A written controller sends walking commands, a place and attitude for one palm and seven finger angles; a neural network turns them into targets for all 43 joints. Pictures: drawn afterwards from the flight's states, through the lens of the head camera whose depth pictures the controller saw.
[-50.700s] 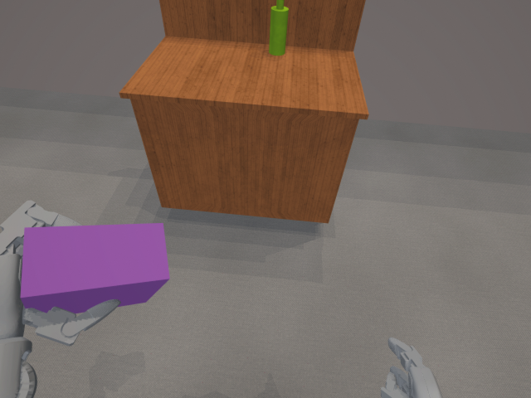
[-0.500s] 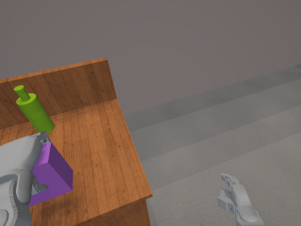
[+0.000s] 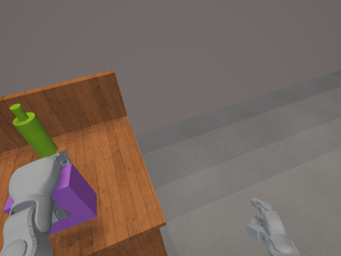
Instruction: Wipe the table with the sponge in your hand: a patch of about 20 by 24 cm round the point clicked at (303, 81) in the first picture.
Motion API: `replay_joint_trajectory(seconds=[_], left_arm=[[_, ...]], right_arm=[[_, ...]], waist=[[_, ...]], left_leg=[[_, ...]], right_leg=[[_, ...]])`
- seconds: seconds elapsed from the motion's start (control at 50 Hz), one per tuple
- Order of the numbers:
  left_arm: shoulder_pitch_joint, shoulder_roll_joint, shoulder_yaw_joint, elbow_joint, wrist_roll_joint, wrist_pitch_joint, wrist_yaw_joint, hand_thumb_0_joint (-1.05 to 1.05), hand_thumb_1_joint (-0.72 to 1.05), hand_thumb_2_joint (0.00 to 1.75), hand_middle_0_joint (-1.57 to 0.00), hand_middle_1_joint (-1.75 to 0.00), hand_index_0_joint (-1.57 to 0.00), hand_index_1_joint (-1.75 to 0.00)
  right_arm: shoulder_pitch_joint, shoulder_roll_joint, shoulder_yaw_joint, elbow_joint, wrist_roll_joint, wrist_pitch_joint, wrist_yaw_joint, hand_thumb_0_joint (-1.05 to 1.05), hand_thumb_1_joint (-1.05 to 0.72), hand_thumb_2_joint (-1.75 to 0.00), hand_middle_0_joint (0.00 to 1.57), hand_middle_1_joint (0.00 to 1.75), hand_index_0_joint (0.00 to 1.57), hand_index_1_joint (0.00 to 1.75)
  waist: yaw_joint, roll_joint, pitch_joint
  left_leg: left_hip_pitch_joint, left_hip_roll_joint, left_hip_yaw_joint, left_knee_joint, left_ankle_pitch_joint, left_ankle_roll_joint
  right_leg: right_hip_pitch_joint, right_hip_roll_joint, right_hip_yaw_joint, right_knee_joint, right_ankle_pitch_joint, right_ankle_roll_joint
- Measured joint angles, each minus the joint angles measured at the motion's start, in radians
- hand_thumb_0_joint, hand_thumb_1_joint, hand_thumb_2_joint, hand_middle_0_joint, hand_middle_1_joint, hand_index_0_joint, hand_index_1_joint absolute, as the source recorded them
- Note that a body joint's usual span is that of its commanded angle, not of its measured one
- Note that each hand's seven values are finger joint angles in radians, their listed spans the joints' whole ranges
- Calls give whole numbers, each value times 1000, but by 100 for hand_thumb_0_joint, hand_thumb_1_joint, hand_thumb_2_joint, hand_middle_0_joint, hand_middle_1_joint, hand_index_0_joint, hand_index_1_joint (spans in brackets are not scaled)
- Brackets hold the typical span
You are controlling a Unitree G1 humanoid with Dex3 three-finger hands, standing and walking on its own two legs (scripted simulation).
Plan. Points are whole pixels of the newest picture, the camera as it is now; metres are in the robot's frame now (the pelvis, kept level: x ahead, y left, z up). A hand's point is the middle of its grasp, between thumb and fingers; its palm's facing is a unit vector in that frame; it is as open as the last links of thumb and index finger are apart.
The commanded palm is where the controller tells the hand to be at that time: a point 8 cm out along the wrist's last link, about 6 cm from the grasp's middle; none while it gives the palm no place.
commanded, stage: bring the sponge back beside the body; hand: left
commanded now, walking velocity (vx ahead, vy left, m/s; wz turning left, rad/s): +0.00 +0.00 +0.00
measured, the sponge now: (62, 206) +0.18 +0.30 +0.05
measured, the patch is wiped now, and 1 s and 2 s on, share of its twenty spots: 1.00 1.00 1.00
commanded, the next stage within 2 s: step back with the hand held close in 0.50 s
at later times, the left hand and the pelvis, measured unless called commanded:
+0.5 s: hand (62, 187) +0.20 +0.28 +0.11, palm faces +0.10 -0.15 -0.98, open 10.7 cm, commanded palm +0.16 +0.28 +0.18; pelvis +0.00 +0.00 +0.00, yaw +0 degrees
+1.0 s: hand (54, 191) +0.17 +0.26 +0.14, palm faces +0.32 -0.84 -0.44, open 10.7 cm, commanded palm +0.12 +0.30 +0.17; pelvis -0.03 +0.02 -0.01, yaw +1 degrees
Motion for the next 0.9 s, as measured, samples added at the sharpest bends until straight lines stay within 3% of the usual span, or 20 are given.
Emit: replay_joint_trajectory(seconds=[0.24,0.48,0.64,0.66,0.68,0.7,0.72,0.74,0.76,0.8,0.84,0.9], left_arm=[[-21,-37,-61,-8,19,59,-1,-1,-57,107,-68,-127,-69,-131],[-32,-31,-55,-14,22,98,-2,-1,-57,107,-68,-128,-69,-131],[-34,-29,-65,-10,29,90,-13,-1,-57,107,-68,-128,-69,-131],[-24,-44,0,-31,-155,40,6,-1,-57,106,-68,-128,-69,-131],[-6,-57,80,-44,-370,-41,15,-1,-57,106,-68,-128,-69,-131],[17,-62,137,-45,-526,-118,22,-1,-57,106,-68,-128,-69,-131],[44,-64,178,-47,-640,-185,28,-1,-57,106,-68,-128,-69,-131],[71,-67,208,-59,-723,-238,36,-1,-57,106,-68,-128,-69,-131],[99,-70,230,-81,-782,-280,46,-1,-57,106,-68,-128,-69,-131],[155,-81,259,-142,-854,-346,70,-1,-57,106,-68,-128,-69,-131],[210,-92,277,-213,-896,-393,94,-1,-57,106,-68,-128,-69,-131],[279,-95,302,-293,-923,-447,123,-1,-57,107,-68,-128,-69,-131]], right_arm=[[-19,-2,4,-2,-2,10,9,1,-91,-90,20,30,20,30],[-23,-3,7,-7,1,18,15,1,-91,-90,20,30,20,30],[-19,-2,10,-10,-3,21,12,1,-91,-90,20,30,20,30],[-6,-1,4,-47,-4,30,13,1,-91,-90,20,30,20,30],[10,1,3,-90,-9,28,15,1,-91,-90,20,30,20,30],[21,6,5,-125,-14,21,17,1,-91,-90,20,30,20,30],[31,14,5,-154,-17,18,17,1,-91,-90,20,30,20,30],[42,22,5,-177,-18,15,14,1,-91,-90,20,30,20,30],[53,29,5,-191,-20,14,9,1,-91,-90,20,30,20,30],[79,37,1,-201,-24,15,-3,1,-91,-90,20,30,20,30],[105,35,-6,-194,-27,19,-16,1,-91,-90,20,30,20,30],[141,26,-27,-170,-29,28,-29,1,-91,-90,20,30,20,30]], waist=[[3,-1,-5],[2,-1,-9],[3,-3,-2],[-4,0,-3],[-15,1,-5],[-28,-3,-4],[-44,-11,0],[-60,-25,5],[-73,-42,12],[-92,-76,24],[-107,-99,29],[-122,-110,24]], left_leg=[[4,5,3,2,-5,-4],[10,6,5,4,-9,-5],[9,3,7,1,-6,-4],[-11,5,1,19,-11,1],[-43,8,-5,44,-19,7],[-74,9,-9,65,-26,11],[-103,10,-14,82,-29,11],[-130,10,-18,96,-28,8],[-152,8,-19,106,-25,3],[-183,4,-19,117,-22,-2],[-205,-1,-19,126,-25,-5],[-235,-9,-17,151,-27,2]], right_leg=[[-2,5,2,12,-8,-5],[3,6,5,15,-12,-6],[-1,4,7,17,-11,-5],[-10,6,1,16,-10,-4],[-30,9,-5,19,-8,-4],[-54,12,-9,27,-7,-3],[-78,13,-14,35,-7,-3],[-101,13,-18,44,-7,-3],[-122,11,-21,53,-8,-2],[-155,6,-24,72,-10,1],[-179,0,-26,88,-12,5],[-204,-7,-24,104,-11,15]])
